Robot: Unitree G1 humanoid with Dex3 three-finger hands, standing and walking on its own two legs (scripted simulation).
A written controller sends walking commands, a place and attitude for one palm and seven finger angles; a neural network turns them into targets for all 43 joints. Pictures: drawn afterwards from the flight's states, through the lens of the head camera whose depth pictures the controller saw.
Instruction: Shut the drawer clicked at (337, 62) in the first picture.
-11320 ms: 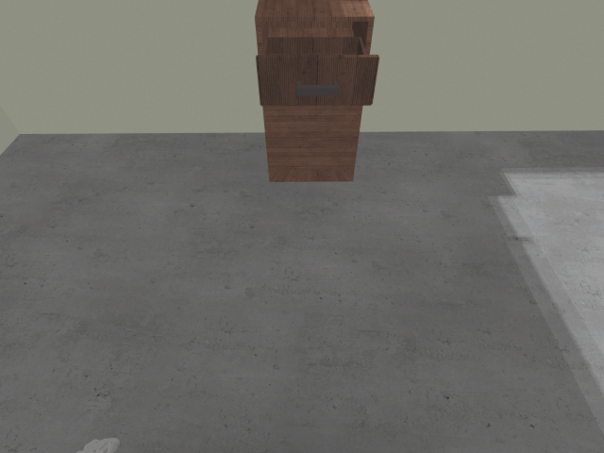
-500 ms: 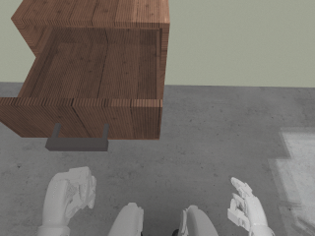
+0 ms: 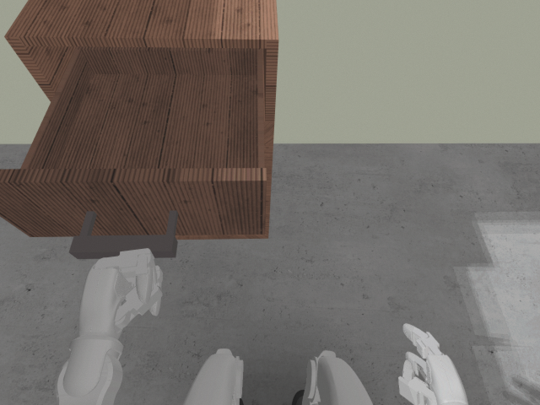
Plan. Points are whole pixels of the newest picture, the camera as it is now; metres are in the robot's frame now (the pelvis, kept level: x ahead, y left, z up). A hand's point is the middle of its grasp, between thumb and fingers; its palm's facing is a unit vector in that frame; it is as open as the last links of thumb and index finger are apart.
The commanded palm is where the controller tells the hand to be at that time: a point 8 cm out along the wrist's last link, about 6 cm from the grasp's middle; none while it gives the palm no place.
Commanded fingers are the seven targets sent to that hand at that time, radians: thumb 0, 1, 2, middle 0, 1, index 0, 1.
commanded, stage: push the drawer shut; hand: left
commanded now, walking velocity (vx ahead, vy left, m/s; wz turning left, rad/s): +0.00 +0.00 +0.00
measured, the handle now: (128, 232) +0.34 +0.22 +0.03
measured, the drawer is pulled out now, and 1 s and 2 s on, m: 0.27 0.14 0.01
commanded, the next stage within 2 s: none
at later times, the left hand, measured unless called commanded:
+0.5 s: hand (163, 246) +0.33 +0.17 +0.03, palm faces +0.05 -1.00 -0.05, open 3.3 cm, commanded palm +0.31 +0.22 +0.03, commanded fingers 0.00 0.90 0.90 -1.40 -1.60 -1.40 -1.60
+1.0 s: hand (167, 203) +0.39 +0.18 +0.03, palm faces +0.06 -1.00 -0.05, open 3.2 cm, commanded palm +0.37 +0.23 +0.03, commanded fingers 0.00 0.90 0.90 -1.40 -1.60 -1.40 -1.60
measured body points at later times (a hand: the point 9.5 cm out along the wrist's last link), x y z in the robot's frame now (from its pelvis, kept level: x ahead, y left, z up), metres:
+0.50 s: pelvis -0.01 +0.00 +0.01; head +0.10 +0.01 +0.44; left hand +0.32 +0.22 +0.04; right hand +0.15 -0.24 -0.10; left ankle +0.01 +0.10 -0.62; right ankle +0.03 -0.09 -0.62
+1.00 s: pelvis -0.01 +0.01 +0.01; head +0.12 +0.02 +0.44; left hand +0.38 +0.23 +0.04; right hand +0.11 -0.25 -0.11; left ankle +0.01 +0.10 -0.62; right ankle +0.03 -0.09 -0.62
